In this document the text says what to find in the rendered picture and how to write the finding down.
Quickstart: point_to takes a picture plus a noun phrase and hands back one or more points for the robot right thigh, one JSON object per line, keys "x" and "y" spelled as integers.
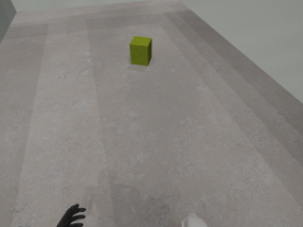
{"x": 193, "y": 222}

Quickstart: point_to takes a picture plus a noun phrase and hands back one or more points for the robot right shin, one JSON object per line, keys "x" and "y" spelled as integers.
{"x": 192, "y": 215}

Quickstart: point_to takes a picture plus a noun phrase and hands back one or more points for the carton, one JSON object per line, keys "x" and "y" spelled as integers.
{"x": 141, "y": 50}

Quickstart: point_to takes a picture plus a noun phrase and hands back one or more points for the left robot hand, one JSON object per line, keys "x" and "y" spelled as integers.
{"x": 69, "y": 217}

